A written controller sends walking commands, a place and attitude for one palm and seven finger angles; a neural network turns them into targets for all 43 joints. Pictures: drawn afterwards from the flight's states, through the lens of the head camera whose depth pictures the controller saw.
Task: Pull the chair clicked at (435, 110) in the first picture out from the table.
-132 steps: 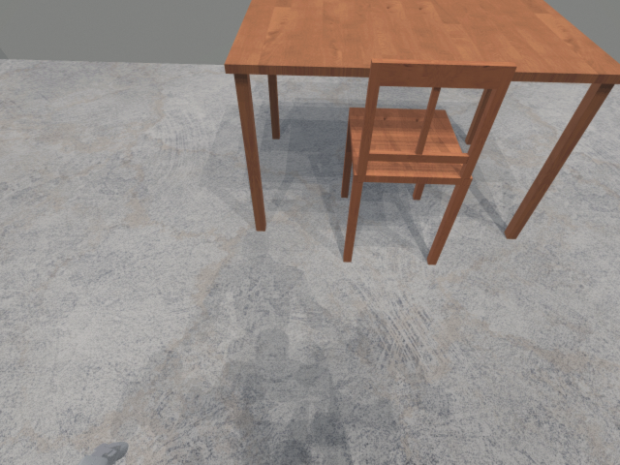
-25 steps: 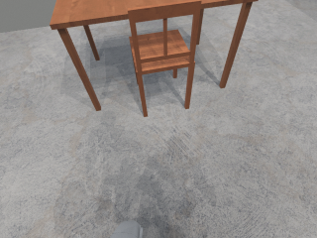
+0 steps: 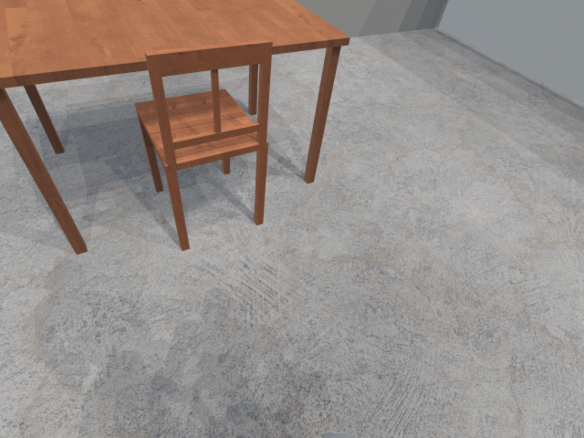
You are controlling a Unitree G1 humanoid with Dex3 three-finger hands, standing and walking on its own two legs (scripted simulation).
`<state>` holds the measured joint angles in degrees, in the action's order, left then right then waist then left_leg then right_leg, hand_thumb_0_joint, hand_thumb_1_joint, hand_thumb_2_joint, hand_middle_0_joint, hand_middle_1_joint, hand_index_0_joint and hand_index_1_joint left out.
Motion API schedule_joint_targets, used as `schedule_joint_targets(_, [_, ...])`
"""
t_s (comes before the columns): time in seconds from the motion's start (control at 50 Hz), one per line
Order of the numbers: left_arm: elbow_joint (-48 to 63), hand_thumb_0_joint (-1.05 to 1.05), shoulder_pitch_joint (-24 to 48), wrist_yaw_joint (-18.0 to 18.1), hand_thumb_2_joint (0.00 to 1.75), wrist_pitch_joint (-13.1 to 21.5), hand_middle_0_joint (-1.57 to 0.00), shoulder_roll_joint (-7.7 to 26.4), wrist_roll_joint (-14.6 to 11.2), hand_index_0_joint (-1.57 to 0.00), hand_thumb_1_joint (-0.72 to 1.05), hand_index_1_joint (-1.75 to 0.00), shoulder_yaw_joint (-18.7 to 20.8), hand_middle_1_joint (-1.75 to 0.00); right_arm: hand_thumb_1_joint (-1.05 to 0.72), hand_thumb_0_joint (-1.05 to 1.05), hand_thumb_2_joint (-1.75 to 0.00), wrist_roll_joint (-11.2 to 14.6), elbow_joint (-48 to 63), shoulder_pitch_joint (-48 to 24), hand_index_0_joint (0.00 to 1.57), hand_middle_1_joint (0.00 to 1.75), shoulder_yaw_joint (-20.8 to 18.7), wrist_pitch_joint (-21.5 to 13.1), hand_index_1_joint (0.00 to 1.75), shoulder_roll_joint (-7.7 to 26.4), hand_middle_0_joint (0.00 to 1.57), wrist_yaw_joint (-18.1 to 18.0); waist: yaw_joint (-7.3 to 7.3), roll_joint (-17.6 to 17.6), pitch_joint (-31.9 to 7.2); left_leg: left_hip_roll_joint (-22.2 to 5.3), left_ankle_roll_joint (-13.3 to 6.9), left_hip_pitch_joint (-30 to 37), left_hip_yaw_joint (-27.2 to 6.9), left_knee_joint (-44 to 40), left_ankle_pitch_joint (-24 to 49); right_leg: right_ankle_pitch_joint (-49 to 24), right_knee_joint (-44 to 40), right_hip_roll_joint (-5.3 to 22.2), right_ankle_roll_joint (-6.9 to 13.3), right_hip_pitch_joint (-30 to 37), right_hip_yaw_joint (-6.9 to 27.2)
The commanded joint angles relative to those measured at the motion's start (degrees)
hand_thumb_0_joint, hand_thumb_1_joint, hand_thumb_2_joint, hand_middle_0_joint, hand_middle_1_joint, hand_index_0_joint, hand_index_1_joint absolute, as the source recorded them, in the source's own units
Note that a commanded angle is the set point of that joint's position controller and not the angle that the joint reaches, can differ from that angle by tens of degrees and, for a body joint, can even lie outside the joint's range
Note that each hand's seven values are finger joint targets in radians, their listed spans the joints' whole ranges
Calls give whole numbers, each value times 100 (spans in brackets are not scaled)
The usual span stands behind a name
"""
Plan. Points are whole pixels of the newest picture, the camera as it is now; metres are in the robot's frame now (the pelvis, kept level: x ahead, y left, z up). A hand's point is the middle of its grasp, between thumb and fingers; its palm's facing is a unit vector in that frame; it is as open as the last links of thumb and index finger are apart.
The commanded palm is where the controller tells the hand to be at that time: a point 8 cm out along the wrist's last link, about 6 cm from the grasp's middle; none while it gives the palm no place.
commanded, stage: walk to a spot facing it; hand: left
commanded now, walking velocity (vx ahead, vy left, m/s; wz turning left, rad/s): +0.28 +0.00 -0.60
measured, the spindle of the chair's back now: (216, 102) +1.06 +0.31 -0.12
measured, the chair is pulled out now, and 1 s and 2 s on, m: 0.00 0.00 0.00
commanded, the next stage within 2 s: turn to face it in 1.36 s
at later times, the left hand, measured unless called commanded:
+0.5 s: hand (282, 351) +0.31 +0.03 -0.18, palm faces -0.41 -0.90 -0.17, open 7.4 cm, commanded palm none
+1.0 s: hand (267, 333) +0.36 +0.06 -0.21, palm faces -0.34 -0.93 -0.14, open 7.4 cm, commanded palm none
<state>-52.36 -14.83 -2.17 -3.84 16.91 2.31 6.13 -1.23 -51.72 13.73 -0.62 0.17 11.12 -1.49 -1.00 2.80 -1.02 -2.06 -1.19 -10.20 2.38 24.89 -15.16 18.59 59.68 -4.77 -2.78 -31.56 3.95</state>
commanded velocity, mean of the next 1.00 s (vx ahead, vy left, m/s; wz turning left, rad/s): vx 0.35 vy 0.00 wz -0.31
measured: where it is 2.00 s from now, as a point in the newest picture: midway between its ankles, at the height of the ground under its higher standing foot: (363, 347)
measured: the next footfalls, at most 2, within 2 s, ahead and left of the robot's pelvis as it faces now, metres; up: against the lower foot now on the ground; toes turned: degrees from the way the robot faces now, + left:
right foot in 0.46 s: +0.18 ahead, -0.22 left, +0.00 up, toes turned -26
left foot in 0.94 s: +0.47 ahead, -0.09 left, +0.00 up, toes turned -15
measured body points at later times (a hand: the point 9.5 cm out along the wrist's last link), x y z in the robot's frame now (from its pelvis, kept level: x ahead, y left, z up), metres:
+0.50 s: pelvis +0.11 -0.09 -0.03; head +0.16 -0.10 +0.41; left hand +0.33 +0.07 -0.17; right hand -0.10 -0.24 -0.16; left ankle -0.01 +0.10 -0.72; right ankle +0.15 -0.20 -0.75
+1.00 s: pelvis +0.33 -0.12 -0.02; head +0.34 -0.09 +0.43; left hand +0.38 +0.11 -0.19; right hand +0.35 -0.38 -0.14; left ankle +0.43 -0.08 -0.75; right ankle +0.17 -0.20 -0.70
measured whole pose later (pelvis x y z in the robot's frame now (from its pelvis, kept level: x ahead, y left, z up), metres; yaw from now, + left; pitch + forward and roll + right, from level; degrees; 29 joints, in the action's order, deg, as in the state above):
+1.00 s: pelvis +0.33 -0.12 -0.02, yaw -26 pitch -2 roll -2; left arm -63.7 -23.2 -0.1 1.6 10.9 1.1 3.0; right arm -2.3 -54.2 8.4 -1.7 -4.1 8.8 0.9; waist -2.2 2.3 1.4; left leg -4.7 -3.6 -21.6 10.1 37.6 -14.1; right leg 27.1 52.2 0.3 1.2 -11.1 -0.6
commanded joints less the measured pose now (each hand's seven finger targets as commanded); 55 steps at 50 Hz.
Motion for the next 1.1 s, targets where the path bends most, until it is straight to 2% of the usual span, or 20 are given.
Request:
schedule_joint_targets(0.0, [402, 0, 50, -128, 90, 140, -20, 215, -3, -20, 90, -30, 46, -30, -90, 0, -90, 19, 309, 47, 20, 30, -294, -296, 30, 984, 20, -73, -31, -1187, 614, -1211, -248, -40, -775, -1561, -1420, -625, 1410, 409, -46, -1097, -176])
schedule_joint_targets(0.06, [456, 0, 291, -122, 90, 166, -20, 114, 4, -20, 90, -30, 12, -30, -90, 0, -90, 40, 70, 705, 20, 30, -278, -382, 30, 839, 20, -91, 151, -1086, 698, -1368, -222, 471, -678, -1539, -937, -899, 1291, 628, -82, -1499, -151])
schedule_joint_targets(0.18, [591, 0, 953, -165, 90, 192, -20, -58, -20, -20, 90, -30, -69, -30, -90, 0, -90, 17, -274, 1448, 20, 30, -309, -482, 30, 809, 20, -80, 395, -914, 916, -1843, -642, 1154, -406, -1585, -120, -771, 271, 1077, -100, -1814, -405])
schedule_joint_targets(0.34, [674, 0, 1592, -170, 90, 351, -20, -339, -67, -20, 90, -30, -204, -30, -90, 0, -90, -94, -652, 1698, 20, 30, -379, -449, 30, 861, 20, 12, 530, -1207, 837, -1918, -504, 1117, 764, -1025, 1353, -283, -1842, 890, 271, -382, -1130])
schedule_joint_targets(0.38, [548, 0, 1217, -139, 90, 426, -20, -296, -65, -20, 90, -30, -172, -30, -90, 0, -90, -81, -674, 1618, 20, 30, -399, -444, 30, 939, 20, 13, 294, -1124, 576, -1910, -404, 1131, 1092, -290, 2868, -70, -2283, 647, 479, 419, -1307])
schedule_joint_targets(0.4, [322, 0, 541, -115, 90, 490, -20, -162, -62, -20, 90, -30, -123, -30, -90, 0, -90, -48, -664, 1511, 20, 30, -408, -439, 30, 1022, 20, 21, -51, -934, 136, -1748, -253, 1011, 1366, 668, 3620, -250, -2703, 449, 587, 1400, -1422])
schedule_joint_targets(0.42, [-16, 0, -446, -65, 90, 592, -20, 200, -34, -20, 90, -30, -27, -30, -90, 0, -90, 4, -630, 1500, 20, 30, -385, -427, 30, 970, 20, 68, -485, -481, -547, -1571, 39, 127, 1514, 2051, 3335, -666, -3026, 477, 740, 3222, -1259])
schedule_joint_targets(0.44, [-218, 0, -1219, 56, 90, 652, -20, 913, -54, -20, 90, -30, 137, -30, -90, 0, -90, 88, -488, 1664, 20, 30, -286, -413, 30, 560, 20, 151, -745, 951, -1326, -912, 333, -1788, 1534, 3715, -332, -276, -3373, 2096, 1190, 4969, 870])
schedule_joint_targets(0.46, [-324, 0, -1507, 143, 90, 595, -20, 1358, -192, -20, 90, -30, 222, -30, -90, 0, -90, 108, -191, 1184, 20, 30, -234, -404, 30, 398, 20, 117, -766, 1470, -1629, -350, 387, -2822, 714, 5135, -1972, -930, -4027, 2970, 1560, 5211, 2948])
schedule_joint_targets(0.48, [-284, 0, -1236, 190, 90, 564, -20, 1271, -221, -20, 90, -30, 235, -30, -90, 0, -90, 105, -151, 818, 20, 30, -299, -405, 30, 558, 20, 91, -695, 762, -1231, -586, 266, -2998, 134, 5504, -1505, -740, -4232, 2956, 1681, 4716, 2612])
schedule_joint_targets(0.54, [-93, 0, 8, 220, 90, 652, -20, 498, -181, -20, 90, -30, -27, -30, -90, 0, -90, 7, -346, 647, 20, 30, -333, -322, 30, 421, 20, 99, -71, -135, 15, -991, 302, -2490, -89, 5013, -454, -733, -4535, 2375, 1396, 2421, 1281])
schedule_joint_targets(0.6, [-198, 0, 147, 233, 90, 766, -20, 176, -115, -20, 90, -30, -143, -30, -90, 0, -90, -65, -555, 1097, 20, 30, -303, -169, 30, 168, 20, 127, 331, 134, 224, -885, 400, -2085, 112, 4285, -81, -1623, -4629, 1832, 1185, 1699, 254])
schedule_joint_targets(0.72, [-452, 0, -319, 252, 90, 857, -20, 32, -111, -20, 90, -30, -200, -30, -90, 0, -90, -53, -187, 124, 20, 30, -317, -200, 30, 177, 20, 255, 144, 493, 471, -764, 450, -2434, 211, 2776, 481, -1536, -4786, 1677, 1310, 2088, 232])
schedule_joint_targets(0.82, [-564, 0, -586, 283, 90, 841, -20, 235, -91, -20, 90, -30, -187, -30, -90, 0, -90, -15, 70, -616, 20, 30, -292, -317, 30, 201, 20, 337, -62, 435, 645, -487, 282, -1821, 359, 1432, 362, -1534, -4614, 1820, 1220, 2372, 392])
schedule_joint_targets(0.88, [-609, 0, -535, 282, 90, 825, -20, 263, -117, -20, 90, -30, -158, -30, -90, 0, -90, -50, -204, 204, 20, 30, -354, -406, 30, 431, 20, 263, 389, -10, 381, -162, 145, -170, 569, 579, 435, -2241, -3395, 1550, 1012, 1992, 86])
schedule_joint_targets(0.9, [-585, 0, -552, 254, 90, 818, -20, 126, -146, -20, 90, -30, -172, -30, -90, 0, -90, -88, -453, 1021, 20, 30, -449, -443, 30, 768, 20, 198, 715, -616, -65, -519, -41, 1090, 33, 263, 283, -2172, -2064, 1164, 804, 1369, -198])
schedule_joint_targets(0.92, [-512, 0, -869, 197, 90, 799, -20, -247, -217, -20, 90, -30, -214, -30, -90, 0, -90, -173, -603, 1715, 20, 30, -612, -471, 30, 1464, 20, 146, 800, -2179, -667, -2195, -589, 2182, -2109, -440, -16, 119, -97, 378, 477, 114, -911])
schedule_joint_targets(0.94, [-366, 0, -575, 208, 90, 811, -20, -106, -170, -20, 90, -30, -253, -30, -90, 0, -90, -64, -634, 1920, 20, 30, -572, -390, 30, 1564, 20, 115, 832, -2185, -552, -2629, -829, 1976, -2959, -1075, -387, 1333, 968, 335, 508, -352, -462])
schedule_joint_targets(1.0, [-567, 0, -309, 140, 90, 705, -20, -201, -89, -20, 90, -30, -157, -30, -90, 0, -90, -20, -427, 662, 20, 30, -324, -458, 30, 624, 20, 57, 322, -783, 601, -2062, -435, 197, -1618, -1500, -736, -43, 1445, 1024, 472, -424, -138])
schedule_joint_targets(1.08, [-836, 0, -949, 133, 90, 442, -20, -555, -53, -20, 90, -30, -150, -30, -90, 0, -90, 33, -572, 542, 20, 30, -263, -561, 30, 278, 20, 14, -89, -975, 512, -1508, -2, -215, -30, -1538, 277, -810, 1203, 1013, 319, -87, -239])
